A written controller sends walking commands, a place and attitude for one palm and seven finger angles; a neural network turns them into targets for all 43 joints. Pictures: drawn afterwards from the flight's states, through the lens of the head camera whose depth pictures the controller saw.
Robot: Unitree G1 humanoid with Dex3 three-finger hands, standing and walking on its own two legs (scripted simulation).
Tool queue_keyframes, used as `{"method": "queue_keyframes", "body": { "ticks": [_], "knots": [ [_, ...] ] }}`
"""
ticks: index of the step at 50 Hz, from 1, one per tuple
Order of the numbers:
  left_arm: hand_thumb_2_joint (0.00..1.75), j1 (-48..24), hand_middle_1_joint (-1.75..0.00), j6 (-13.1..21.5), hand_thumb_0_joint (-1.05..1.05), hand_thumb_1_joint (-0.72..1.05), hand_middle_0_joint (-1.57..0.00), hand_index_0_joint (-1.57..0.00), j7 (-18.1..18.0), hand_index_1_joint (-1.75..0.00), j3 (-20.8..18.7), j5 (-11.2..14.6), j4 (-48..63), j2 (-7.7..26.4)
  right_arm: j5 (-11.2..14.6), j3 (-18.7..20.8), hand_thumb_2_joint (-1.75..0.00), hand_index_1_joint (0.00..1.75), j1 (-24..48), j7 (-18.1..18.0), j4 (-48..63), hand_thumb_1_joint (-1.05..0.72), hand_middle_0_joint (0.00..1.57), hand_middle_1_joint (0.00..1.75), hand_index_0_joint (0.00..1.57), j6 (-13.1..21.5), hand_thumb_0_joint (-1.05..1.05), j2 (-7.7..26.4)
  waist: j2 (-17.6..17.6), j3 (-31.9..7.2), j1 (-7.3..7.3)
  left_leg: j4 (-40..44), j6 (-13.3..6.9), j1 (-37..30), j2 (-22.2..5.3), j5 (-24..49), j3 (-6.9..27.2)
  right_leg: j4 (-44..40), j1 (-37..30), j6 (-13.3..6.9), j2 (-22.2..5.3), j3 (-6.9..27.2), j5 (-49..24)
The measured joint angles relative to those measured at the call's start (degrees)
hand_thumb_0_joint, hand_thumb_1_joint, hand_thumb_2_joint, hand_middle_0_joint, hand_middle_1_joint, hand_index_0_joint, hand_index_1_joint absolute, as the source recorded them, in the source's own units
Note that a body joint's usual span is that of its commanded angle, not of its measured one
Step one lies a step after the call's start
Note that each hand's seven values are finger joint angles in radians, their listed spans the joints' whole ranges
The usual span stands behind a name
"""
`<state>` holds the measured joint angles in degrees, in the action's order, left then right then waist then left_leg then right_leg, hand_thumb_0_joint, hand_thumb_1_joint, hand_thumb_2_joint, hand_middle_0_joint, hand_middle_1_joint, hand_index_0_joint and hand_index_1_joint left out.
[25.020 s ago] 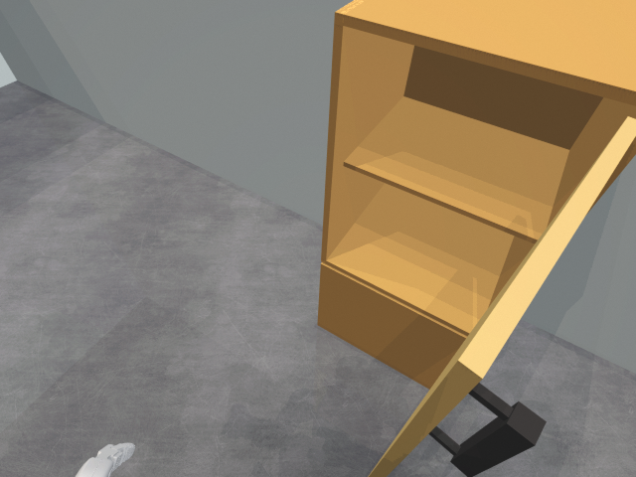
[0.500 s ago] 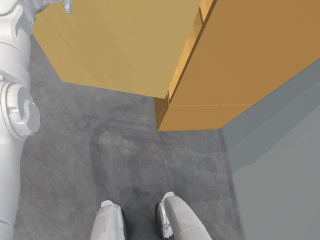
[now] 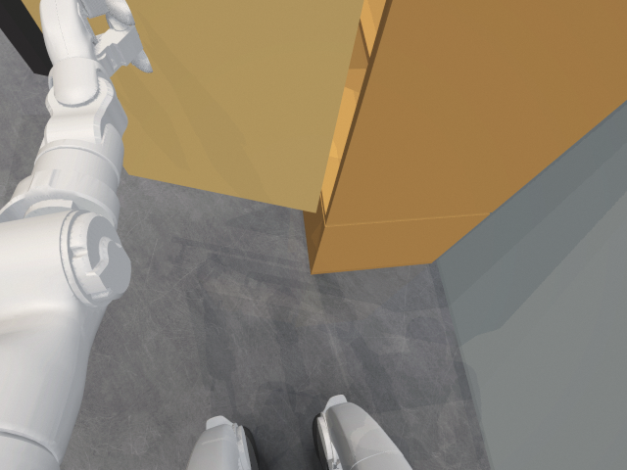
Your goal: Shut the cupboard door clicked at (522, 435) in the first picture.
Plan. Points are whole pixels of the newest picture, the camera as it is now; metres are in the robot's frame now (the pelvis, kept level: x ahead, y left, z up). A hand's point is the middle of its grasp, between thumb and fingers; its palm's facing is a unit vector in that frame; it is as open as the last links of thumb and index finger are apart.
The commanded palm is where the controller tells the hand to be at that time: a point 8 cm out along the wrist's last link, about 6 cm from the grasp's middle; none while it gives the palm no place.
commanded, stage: pull the fist back off the door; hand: left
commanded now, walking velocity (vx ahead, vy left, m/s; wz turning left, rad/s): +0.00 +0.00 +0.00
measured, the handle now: out of the picture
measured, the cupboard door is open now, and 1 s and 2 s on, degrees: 73 73 73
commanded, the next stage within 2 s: draw the hand back to the body in 0.44 s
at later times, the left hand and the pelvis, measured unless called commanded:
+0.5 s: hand (134, 92) +0.51 +0.09 +0.13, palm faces +0.08 -1.00 -0.06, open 3.1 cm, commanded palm +0.50 +0.13 +0.13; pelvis +0.02 -0.01 +0.02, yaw +3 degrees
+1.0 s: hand (24, 181) +0.40 +0.16 +0.17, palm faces +0.11 -0.99 -0.02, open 3.1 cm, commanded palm +0.36 +0.20 +0.17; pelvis +0.01 -0.01 +0.05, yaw +2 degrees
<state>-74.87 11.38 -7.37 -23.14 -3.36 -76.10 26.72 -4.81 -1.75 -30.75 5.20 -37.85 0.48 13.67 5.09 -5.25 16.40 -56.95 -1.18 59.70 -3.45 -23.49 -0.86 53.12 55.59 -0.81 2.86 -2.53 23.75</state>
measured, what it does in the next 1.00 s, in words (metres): stands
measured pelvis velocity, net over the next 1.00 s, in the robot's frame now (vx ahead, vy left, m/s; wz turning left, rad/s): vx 0.01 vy -0.01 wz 0.04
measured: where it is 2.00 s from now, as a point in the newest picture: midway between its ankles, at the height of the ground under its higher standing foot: outside the picture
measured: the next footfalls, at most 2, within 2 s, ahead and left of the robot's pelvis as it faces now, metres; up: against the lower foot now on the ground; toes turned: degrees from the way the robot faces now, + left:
none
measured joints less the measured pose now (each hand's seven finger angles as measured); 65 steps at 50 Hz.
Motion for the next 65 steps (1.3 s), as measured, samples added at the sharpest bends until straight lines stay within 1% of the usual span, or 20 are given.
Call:
{"method": "queue_keyframes", "body": {
  "ticks": [2, 6, 9, 13, 16, 20, 22, 25, 28, 30, 34, 37, 39, 43, 46, 50, 52, 54, 59, 65],
  "knots": [
    [0.91, 3.04, -1.50, 2.20, 0.02, 0.90, -1.30, -1.30, 0.14, -1.50, 0.35, 1.03, 2.33, -1.44, 0.11, 0.47, -0.89, 0.30, -0.59, -0.07, -0.04, -0.90, 0.20, 0.30, 0.21, 0.26, 0.00, 0.43, -0.20, -0.52, -0.98, 1.43, 0.19, -2.00, -0.02, 0.17, -0.19, -1.29, -1.86, -0.12, 0.05, 0.20, -0.16],
    [0.91, 7.40, -1.50, 6.06, 0.02, 0.90, -1.30, -1.30, 0.13, -1.50, 3.60, 1.39, 5.02, -4.19, 0.38, 1.68, -0.89, 0.30, -0.52, 0.24, -0.84, -0.90, 0.20, 0.30, 0.21, 0.11, 0.00, 1.30, -0.69, -1.40, -2.75, 2.86, 0.54, -5.37, 0.15, -0.12, 0.15, -2.65, -5.34, -0.41, -0.02, -0.11, 0.33],
    [0.91, 10.15, -1.50, 5.73, 0.02, 0.90, -1.30, -1.30, 0.90, -1.50, 5.78, 2.31, 5.52, -6.32, 1.00, 2.46, -0.89, 0.30, 0.52, 0.19, -0.97, -0.90, 0.20, 0.30, 0.20, -0.89, 0.00, 1.89, -1.18, -1.79, -3.92, 3.98, 0.69, -7.91, 0.36, -0.20, 0.44, -3.72, -8.00, -0.57, -0.16, -0.38, 0.58],
    [0.91, 15.02, -1.50, 4.61, 0.02, 0.90, -1.30, -1.30, 1.65, -1.50, 6.58, 4.83, 7.28, -9.82, 1.77, 3.26, -0.89, 0.30, 2.62, -0.39, -0.11, -0.90, 0.20, 0.30, 0.20, -1.51, 0.00, 2.53, -1.81, -1.78, -5.34, 5.83, 0.80, -11.21, 0.62, 0.11, 0.49, -5.40, -11.28, -0.65, -0.35, -0.43, 0.43],
    [0.91, 19.22, -1.50, 6.61, 0.02, 0.90, -1.30, -1.30, 1.06, -1.50, 6.98, 6.00, 10.83, -12.42, 2.00, 3.73, -0.89, 0.29, 4.63, -0.77, 0.55, -0.90, 0.20, 0.30, 0.20, -0.94, 0.00, 2.76, -2.16, -1.51, -6.37, 6.44, 0.86, -12.80, 0.78, 0.17, 0.36, -5.73, -12.73, -0.67, -0.50, -0.31, 0.50],
    [0.90, 23.76, -1.50, 10.82, 0.02, 0.90, -1.30, -1.30, 0.20, -1.50, 9.33, 5.57, 16.63, -14.88, 2.20, 4.36, -0.89, 0.29, 7.42, -0.83, 0.52, -0.90, 0.20, 0.30, 0.20, 0.00, 0.00, 2.53, -2.26, -1.53, -7.88, 5.93, 0.89, -13.71, 1.04, -0.21, 0.19, -4.67, -13.39, -0.66, -0.79, -0.16, 1.17],
    [0.91, 24.20, -1.50, 11.56, 0.02, 0.90, -1.30, -1.30, 0.12, -1.50, 10.82, 4.89, 16.92, -15.28, 2.50, 4.35, -0.89, 0.29, 8.83, -0.95, 0.08, -0.90, 0.20, 0.30, 0.20, 0.00, 0.00, 2.26, -2.13, -1.61, -8.51, 5.58, 0.87, -14.08, 1.25, -0.38, 0.24, -4.06, -13.71, -0.62, -1.00, -0.21, 1.54],
    [0.90, 22.15, -1.50, 9.60, 0.02, 0.90, -1.30, -1.30, 0.31, -1.50, 12.26, 4.51, 13.74, -15.18, 3.08, 3.85, -0.89, 0.29, 10.82, -1.37, -0.57, -0.91, 0.20, 0.30, 0.20, -0.64, 0.00, 1.61, -1.97, -1.43, -8.96, 5.49, 0.84, -14.65, 1.56, -0.24, 0.46, -3.69, -14.29, -0.59, -1.30, -0.45, 1.69],
    [0.90, 19.04, -1.50, 6.54, 0.02, 0.90, -1.31, -1.31, 0.22, -1.50, 11.92, 5.68, 9.64, -14.74, 3.62, 2.85, -0.89, 0.29, 12.11, -2.03, -0.68, -0.90, 0.20, 0.30, 0.20, -0.96, 0.00, 0.81, -2.12, -0.90, -8.63, 6.16, 0.85, -15.12, 1.76, 0.46, 0.58, -4.05, -14.69, -0.62, -1.48, -0.58, 1.24],
    [0.90, 17.55, -1.50, 5.83, 0.02, 0.90, -1.31, -1.31, 0.06, -1.50, 10.70, 6.63, 8.49, -14.65, 3.63, 2.33, -0.89, 0.29, 12.26, -2.36, -0.52, -0.90, 0.20, 0.30, 0.20, -0.64, 0.00, 0.33, -2.31, -0.65, -8.26, 6.53, 0.90, -15.02, 1.78, 0.96, 0.59, -4.27, -14.52, -0.69, -1.50, -0.60, 0.83],
    [0.90, 20.21, -1.50, 8.76, 0.02, 0.90, -1.30, -1.30, 0.91, -1.50, 7.10, 6.73, 12.81, -14.47, 3.37, 1.99, -0.89, 0.30, 10.76, -2.53, 0.17, -0.90, 0.20, 0.30, 0.20, -0.29, 0.00, -0.01, -2.46, -1.17, -8.24, 7.25, 0.97, -15.44, 1.44, 1.34, -0.47, -4.41, -14.20, -0.80, -1.22, 0.47, 0.31],
    [0.90, 26.27, -1.50, 10.31, 0.02, 0.90, -1.30, -1.30, 2.60, -1.50, 6.83, 5.60, 17.76, -13.45, 3.73, 2.26, -0.89, 0.30, 8.54, -2.40, 0.70, -0.90, 0.20, 0.30, 0.20, -0.94, 0.00, 0.33, -1.90, -2.04, -9.02, 8.30, 0.91, -17.40, 1.17, 1.29, -1.59, -4.99, -15.51, -0.73, -0.97, 1.60, 0.16],
    [0.90, 30.87, -1.50, 8.77, 0.02, 0.90, -1.30, -1.30, 4.20, -1.50, 7.46, 5.96, 20.83, -12.72, 4.45, 2.38, -0.89, 0.30, 7.27, -2.57, 0.90, -0.90, 0.20, 0.30, 0.20, -1.86, 0.00, 0.62, -1.51, -2.01, -9.79, 9.56, 0.86, -19.72, 1.06, 1.46, -2.09, -6.11, -17.57, -0.64, -0.84, 2.12, -0.14],
    [0.90, 40.45, -1.50, 3.00, 0.02, 0.90, -1.30, -1.30, 6.88, -1.50, 8.20, 10.80, 29.25, -13.13, 6.25, 2.40, -0.89, 0.30, 6.00, -3.77, 0.87, -0.90, 0.20, 0.30, 0.20, -3.00, 0.00, 1.02, -1.32, -0.96, -11.38, 13.07, 0.84, -25.46, 1.08, 2.60, -2.18, -9.89, -23.42, -0.54, -0.75, 2.24, -1.44],
    [0.90, 46.43, -1.50, 1.53, 0.02, 0.90, -1.30, -1.30, 7.57, -1.50, 10.05, 13.18, 37.36, -14.26, 7.03, 2.47, -0.89, 0.30, 6.50, -4.94, 0.56, -0.90, 0.20, 0.30, 0.20, -2.11, 0.00, 1.18, -1.77, -0.02, -12.61, 14.85, 0.79, -28.88, 1.20, 3.41, -1.43, -12.44, -27.48, -0.57, -0.79, 1.51, -2.38],
    [0.91, 51.19, -1.50, 2.09, 0.02, 0.90, -1.30, -1.30, 8.46, -1.50, 13.64, 12.87, 45.76, -14.48, 7.46, 2.63, -0.89, 0.30, 9.69, -6.00, 0.11, -0.90, 0.20, 0.30, 0.20, -0.17, 0.01, 1.72, -2.34, 0.64, -13.87, 15.61, 0.70, -31.48, 1.55, 4.02, -0.54, -13.91, -30.77, -0.49, -1.07, 0.62, -3.01],
    [0.91, 52.76, -1.49, 0.97, 0.02, 0.90, -1.30, -1.30, 9.26, -1.49, 15.05, 12.92, 48.26, -14.27, 7.85, 2.58, -0.89, 0.29, 11.87, -6.41, 0.36, -0.90, 0.20, 0.30, 0.20, 0.44, 0.01, 2.16, -2.22, 0.78, -14.32, 16.03, 0.54, -32.61, 1.81, 4.33, -0.40, -14.41, -32.03, -0.34, -1.30, 0.47, -3.29],
    [0.91, 54.29, -1.47, -1.43, 0.02, 0.90, -1.28, -1.28, 10.19, -1.47, 15.90, 13.63, 50.23, -14.29, 8.29, 2.38, -0.89, 0.29, 14.09, -6.81, 0.96, -0.90, 0.20, 0.30, 0.20, 0.87, 0.01, 2.54, -1.90, 0.87, -14.85, 16.74, 0.33, -33.91, 2.13, 4.74, -0.50, -14.99, -33.28, -0.13, -1.61, 0.55, -3.62],
    [0.90, 62.73, -1.39, -5.12, 0.02, 0.90, -1.20, -1.20, 7.44, -1.39, 18.83, 10.40, 58.96, -12.64, 8.45, 1.33, -0.89, 0.29, 19.54, -8.77, 3.43, -0.90, 0.20, 0.30, 0.20, -0.58, 0.01, 1.09, -2.07, 1.93, -15.49, 22.42, -0.08, -39.83, 3.03, 7.30, -1.61, -19.13, -38.24, 0.45, -2.44, 1.63, -5.60],
    [0.90, 71.15, -1.24, -8.07, 0.02, 0.89, -1.06, -1.06, 5.01, -1.23, 18.12, 8.80, 69.38, -10.69, 8.18, -0.68, -0.89, 0.29, 22.45, -9.76, 5.24, -0.90, 0.20, 0.30, 0.20, -1.10, 0.00, -0.81, -2.48, 4.15, -17.04, 27.89, -0.21, -45.72, 3.43, 9.76, -1.27, -25.02, -44.47, 0.56, -2.66, 1.30, -8.15]
  ]
}}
